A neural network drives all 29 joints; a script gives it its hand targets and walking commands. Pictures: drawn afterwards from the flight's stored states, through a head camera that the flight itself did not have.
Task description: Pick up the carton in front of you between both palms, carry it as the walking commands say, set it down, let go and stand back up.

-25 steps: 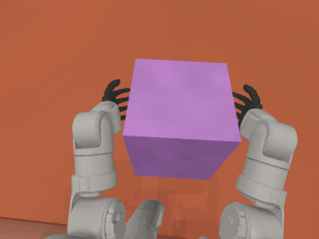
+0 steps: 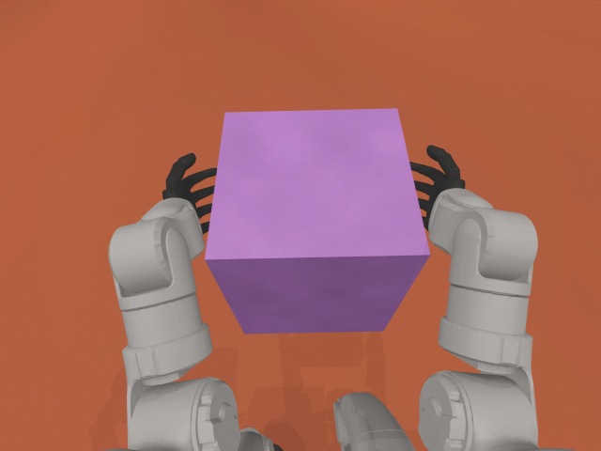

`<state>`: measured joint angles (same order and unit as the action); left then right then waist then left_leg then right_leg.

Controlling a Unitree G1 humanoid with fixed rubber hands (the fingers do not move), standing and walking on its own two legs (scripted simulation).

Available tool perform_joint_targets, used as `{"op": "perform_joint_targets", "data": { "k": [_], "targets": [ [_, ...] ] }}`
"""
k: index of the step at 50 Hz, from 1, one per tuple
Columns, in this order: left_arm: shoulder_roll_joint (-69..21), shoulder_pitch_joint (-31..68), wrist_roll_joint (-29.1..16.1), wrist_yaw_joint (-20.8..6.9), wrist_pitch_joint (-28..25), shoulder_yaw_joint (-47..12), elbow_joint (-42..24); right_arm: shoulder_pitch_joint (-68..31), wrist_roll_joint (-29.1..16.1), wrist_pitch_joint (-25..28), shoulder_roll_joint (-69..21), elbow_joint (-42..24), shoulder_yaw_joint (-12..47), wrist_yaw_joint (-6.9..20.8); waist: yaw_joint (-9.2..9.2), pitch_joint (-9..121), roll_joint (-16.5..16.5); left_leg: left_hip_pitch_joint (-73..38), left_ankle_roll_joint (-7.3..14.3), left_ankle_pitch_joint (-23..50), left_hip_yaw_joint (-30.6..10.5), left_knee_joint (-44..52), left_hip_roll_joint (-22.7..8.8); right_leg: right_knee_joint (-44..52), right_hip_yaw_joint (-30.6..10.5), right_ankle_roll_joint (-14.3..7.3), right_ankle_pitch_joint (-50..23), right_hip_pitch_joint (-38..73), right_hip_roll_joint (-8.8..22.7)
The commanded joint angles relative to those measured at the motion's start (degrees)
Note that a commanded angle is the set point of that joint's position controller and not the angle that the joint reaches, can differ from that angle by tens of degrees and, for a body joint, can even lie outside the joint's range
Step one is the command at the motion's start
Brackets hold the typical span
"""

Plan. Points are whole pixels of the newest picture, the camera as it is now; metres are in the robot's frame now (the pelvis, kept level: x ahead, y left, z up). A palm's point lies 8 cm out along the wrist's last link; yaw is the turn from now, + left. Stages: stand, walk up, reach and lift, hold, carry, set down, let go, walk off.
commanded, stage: carry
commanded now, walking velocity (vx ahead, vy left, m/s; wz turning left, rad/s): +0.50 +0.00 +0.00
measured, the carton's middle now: (312, 233) +0.37 -0.03 +0.06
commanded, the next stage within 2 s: none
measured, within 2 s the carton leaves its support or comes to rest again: neither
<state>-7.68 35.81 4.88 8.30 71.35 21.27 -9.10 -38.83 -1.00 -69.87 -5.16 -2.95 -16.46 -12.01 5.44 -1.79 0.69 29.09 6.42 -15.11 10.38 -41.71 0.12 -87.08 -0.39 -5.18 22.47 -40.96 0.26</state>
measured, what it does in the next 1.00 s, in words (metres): climbs: right foot, then left foot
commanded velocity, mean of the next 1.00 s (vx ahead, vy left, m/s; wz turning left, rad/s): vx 0.50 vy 0.00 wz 0.00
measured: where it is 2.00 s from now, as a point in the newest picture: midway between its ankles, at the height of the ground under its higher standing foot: (289, 188)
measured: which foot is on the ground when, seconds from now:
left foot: down 0.00-0.32, up 0.34-0.76, down 0.78-1.00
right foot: up 0.00-0.30, down 0.32-0.80, up 0.82-1.00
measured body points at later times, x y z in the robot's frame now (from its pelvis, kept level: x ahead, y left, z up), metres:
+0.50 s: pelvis +0.28 -0.05 +0.03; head +0.30 -0.06 +0.48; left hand +0.63 +0.11 +0.14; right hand +0.65 -0.19 +0.14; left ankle +0.24 +0.08 -0.63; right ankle +0.32 -0.12 -0.71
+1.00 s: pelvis +0.58 +0.01 +0.05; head +0.58 +0.02 +0.50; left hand +0.84 +0.16 +0.12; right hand +0.84 -0.14 +0.13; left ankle +0.55 +0.09 -0.71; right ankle +0.61 -0.14 -0.65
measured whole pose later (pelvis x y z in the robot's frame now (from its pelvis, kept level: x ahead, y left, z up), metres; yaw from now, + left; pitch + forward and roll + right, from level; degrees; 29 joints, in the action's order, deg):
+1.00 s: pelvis +0.58 +0.01 +0.05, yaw +0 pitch +5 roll -2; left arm -7.3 3.9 2.9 8.0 67.9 3.8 -24.5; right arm -3.3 2.9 -66.7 -7.3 -24.4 -4.6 -7.2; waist 0.4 6.5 0.2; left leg 11.1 2.4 -10.9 9.9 -16.7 -2.5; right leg -48.5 5.1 1.9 16.3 -32.4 4.8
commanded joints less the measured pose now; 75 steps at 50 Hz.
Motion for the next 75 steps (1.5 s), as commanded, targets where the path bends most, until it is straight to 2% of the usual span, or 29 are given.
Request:
{"op": "perform_joint_targets", "data": {
  "k": [1, 6, 11, 15, 16, 17, 18, 19, 21, 22, 29, 35, 37, 38, 39, 40, 41, 44, 46, 50, 56, 60, 61, 62, 63, 65, 67, 70, 75],
  "targets": [
    [-40.3, 40.0, -12.7, 0.2, -2.5, -38.3, -3.7, -41.7, -17.0, 1.3, -48.5, -9.4, 37.4, 5.8, -1.7, 31.7, -4.8, -31.2, 8.9, 10.8, -26.3, 16.6, -15.8, 9.9, -0.6, 0.3, -2.3, -9.0, 3.8],
    [-36.5, 37.6, -13.5, 0.8, -0.1, -37.8, -1.0, -33.3, -11.3, -1.2, -40.4, -3.7, 32.3, 4.1, -1.38, 29.0, -7.2, -30.6, 7.3, 13.7, -16.4, 19.9, -13.6, 31.2, 2.5, 3.1, -13.0, -6.4, 5.4],
    [-37.6, 39.0, -13.7, 0.3, 1.4, -35.1, 5.3, -34.0, -8.2, -2.7, -39.1, 0.9, 28.3, 3.9, -0.89, 23.4, -8.6, -30.3, 4.0, 20.9, -11.7, 21.7, -11.5, 49.3, 8.4, 3.1, -16.4, 2.1, 2.1],
    [-39.6, 39.3, -13.0, 0.2, 1.0, -32.7, 10.5, -36.4, -7.9, -2.1, -41.1, 4.0, 27.7, 4.0, -4.96, 25.9, -8.2, -26.9, -1.3, 35.4, -5.5, 8.1, -9.4, 62.2, 11.7, 1.2, -18.9, 23.4, -1.8],
    [-39.9, 38.4, -12.5, 0.3, 0.7, -32.0, 11.7, -36.4, -7.8, -2.0, -41.6, 4.8, 27.6, 3.9, -6.49, 29.8, -4.7, -19.4, -4.0, 27.0, -3.9, -0.8, -8.8, 61.8, 5.7, -0.2, -17.1, 36.3, 2.9],
    [-38.4, 37.3, -11.8, 0.6, 0.6, -30.6, 12.6, -36.8, -8.1, -2.1, -42.5, 5.7, 27.9, 3.9, -6.69, 33.8, 5.2, -7.3, -6.2, 10.0, -2.4, -14.5, -4.8, 62.7, -14.7, -3.6, -16.9, 46.9, 16.2],
    [-38.9, 39.2, -11.1, 1.0, 0.0, -30.6, 12.9, -37.6, -7.8, -1.7, -43.8, 5.6, 27.6, 3.8, -7.38, 33.4, 17.6, 11.2, -7.0, -12.6, -5.6, -24.1, 2.9, 66.5, -31.4, -10.2, -20.5, 57.5, 22.7],
    [-40.1, 37.4, -11.2, 0.9, -0.5, -30.5, 12.5, -38.5, -8.0, -1.4, -45.6, 5.4, 28.3, 3.7, -7.64, 33.6, 14.7, 16.0, -5.5, -13.9, -10.3, -30.2, -0.1, 66.7, -30.7, -10.0, -19.2, 57.5, 22.4],
    [-44.8, 39.0, -12.3, -0.2, -2.2, -32.7, 9.2, -38.3, -8.6, 0.0, -50.6, 6.0, 29.5, 4.4, -7.44, 31.4, 4.0, 16.7, -4.9, -7.9, -11.4, -29.1, -2.9, 66.8, -21.2, -7.1, -21.2, 52.0, 19.6],
    [-47.2, 41.1, -13.4, -0.9, -3.2, -34.4, 7.2, -38.1, -8.9, 0.9, -53.0, 5.8, 30.4, 4.9, -7.31, 30.3, 3.0, 15.1, -5.3, -5.2, -11.7, -26.1, -4.4, 68.5, -17.3, -5.6, -21.0, 48.8, 18.7],
    [-51.1, 34.4, -15.7, -3.2, -9.0, -42.6, -0.5, -29.7, -9.0, 7.1, -56.8, -1.7, 38.4, 5.6, -6.76, 30.1, 6.2, 9.7, -8.5, 3.0, -6.5, -2.8, -5.0, 72.8, -3.4, -4.6, -26.2, 49.4, 14.1],
    [-48.9, 17.3, -15.0, -4.0, -9.6, -47.5, -8.1, -14.5, -9.1, 7.6, -53.8, -11.2, 43.3, 7.0, -7.44, 28.0, 8.8, 0.4, -7.3, 12.9, -1.1, 16.5, -0.9, 67.6, 3.4, -1.0, -42.9, 53.3, 11.3],
    [-49.1, 11.3, -15.3, -4.4, -8.8, -49.1, -10.2, -9.5, -9.5, 7.0, -52.5, -14.3, 44.4, 7.6, -6.53, 29.3, 7.0, -13.5, -6.3, 16.8, 2.3, 24.0, 0.2, 59.5, 7.4, 1.1, -45.9, 48.1, 9.8],
    [-49.1, 8.3, -15.6, -4.6, -8.3, -49.7, -11.0, -5.7, -9.5, 6.4, -51.7, -15.6, 44.6, 7.9, -5.67, 31.7, 5.2, -26.2, -4.9, 15.6, 0.4, 22.8, -2.0, 53.1, 8.6, 2.8, -42.2, 39.4, 8.7],
    [-48.4, 6.2, -16.1, -5.0, -7.5, -50.2, -11.9, -1.4, -8.9, 5.8, -50.0, -16.8, 44.6, 8.2, -4.5, 35.1, -1.3, -39.2, -2.4, 17.7, -11.3, 19.6, -12.4, 42.2, 8.6, 4.9, -24.9, 27.6, 8.0],
    [-48.5, 4.0, -16.8, -5.2, -6.5, -50.9, -12.8, 0.2, -8.3, 5.5, -49.3, -16.2, 44.5, 8.2, -3.82, 39.7, -16.8, -54.9, 6.6, 19.4, -31.6, 19.3, -24.2, 28.9, 7.5, 6.9, -7.0, 8.0, 1.7],
    [-47.4, 3.7, -17.7, -5.4, -6.1, -52.6, -15.4, 5.1, -8.7, 5.3, -50.7, -16.0, 44.3, 8.5, -3.95, 35.9, -17.5, -55.3, 8.2, 22.3, -36.0, 22.0, -24.7, 22.4, 4.0, 6.2, 7.4, -2.6, -0.4],
    [-52.9, 1.9, -19.7, -6.8, -5.9, -55.3, -19.1, 7.2, -9.7, 5.0, -55.2, -22.3, 45.2, 10.2, -4.19, 28.9, -4.2, -43.8, 3.6, 25.0, -23.8, 25.0, -21.4, 25.1, 1.0, 5.7, 1.3, -2.6, 6.1],
    [-55.0, -0.3, -20.2, -7.5, -6.1, -56.4, -21.9, 7.9, -11.1, 4.8, -56.8, -26.2, 46.6, 11.2, -4.36, 27.0, -6.4, -37.9, 1.2, 20.1, -17.6, 28.6, -19.0, 32.8, 2.7, 6.5, -3.0, 2.2, 6.0],
    [-54.1, -7.1, -19.1, -7.2, -5.5, -56.7, -26.9, 12.3, -13.4, 3.8, -55.1, -32.1, 48.6, 12.4, -4.7, 23.0, -9.8, -33.8, 0.5, 17.9, -9.8, 31.1, -15.4, 45.2, 6.7, 7.7, -10.8, 4.5, 5.0],
    [-42.9, -11.6, -17.4, -5.7, -1.6, -53.8, -27.9, 15.5, -12.9, 0.3, -43.8, -33.0, 47.9, 11.3, -4.4, 14.8, -10.2, -28.6, -1.2, 17.1, -5.4, 31.7, -14.5, 57.9, 10.6, 5.8, -22.2, 11.8, 3.9],
    [-37.0, -13.6, -16.5, -4.7, 0.6, -50.2, -24.9, 14.8, -12.1, -2.1, -38.8, -31.7, 47.0, 9.8, -5.74, 14.8, -6.8, -22.1, -3.9, 21.7, -0.2, 17.0, -11.7, 61.2, 15.6, 4.3, -13.2, 28.8, 0.5],
    [-36.1, -14.3, -16.2, -4.4, 1.0, -49.4, -23.8, 15.1, -12.0, -2.6, -37.5, -30.9, 46.7, 9.4, -6.52, 17.5, -2.6, -15.1, -5.7, 18.0, 1.4, 5.3, -9.7, 61.8, 9.6, 3.8, -9.4, 38.7, 4.6],
    [-34.7, -14.1, -15.8, -4.2, 1.1, -48.4, -22.7, 14.7, -12.2, -3.2, -37.1, -31.6, 47.1, 9.0, -7.01, 22.2, 11.4, -0.7, -9.0, 6.0, 0.5, -12.7, -3.7, 69.1, -16.3, -2.5, 2.0, 49.7, 19.9],
    [-36.0, -14.4, -16.3, -4.2, 0.9, -48.6, -21.7, 13.6, -12.4, -3.4, -37.2, -32.2, 47.5, 8.9, -6.99, 23.2, 19.4, 10.3, -8.6, -11.9, -3.2, -23.2, 0.2, 76.0, -30.2, -6.8, -1.3, 54.3, 25.3],
    [-41.2, -13.0, -17.3, -5.4, 0.2, -50.0, -22.5, 12.4, -13.0, -2.7, -42.6, -30.9, 48.6, 9.7, -6.55, 22.4, 9.6, 12.2, -5.6, -10.0, -9.4, -31.0, -5.7, 74.2, -21.3, -5.4, -10.2, 47.8, 22.9],
    [-46.0, -8.9, -18.4, -6.8, -1.2, -52.1, -23.6, 11.6, -13.0, -1.1, -48.3, -29.3, 49.2, 10.8, -6.05, 21.0, 2.6, 8.0, -5.3, -2.3, -11.3, -24.6, -9.7, 77.2, -11.8, -1.9, -4.4, 38.3, 20.1],
    [-48.9, -6.8, -19.9, -8.4, -3.2, -54.6, -24.5, 12.1, -11.3, 1.2, -51.9, -28.4, 49.5, 11.4, -5.77, 19.9, 5.7, 5.5, -6.5, 3.2, -7.6, -15.8, -8.8, 80.6, -3.1, -0.9, -1.2, 34.2, 17.5],
    [-47.0, -8.9, -20.3, -8.8, -4.2, -55.5, -26.0, 14.8, -10.0, 2.6, -51.0, -29.3, 49.5, 10.7, -6.07, 17.4, 5.3, 8.4, -7.9, 10.5, -4.4, 0.7, -8.2, 82.2, 1.5, -2.1, -6.8, 38.7, 16.4]
  ]
}}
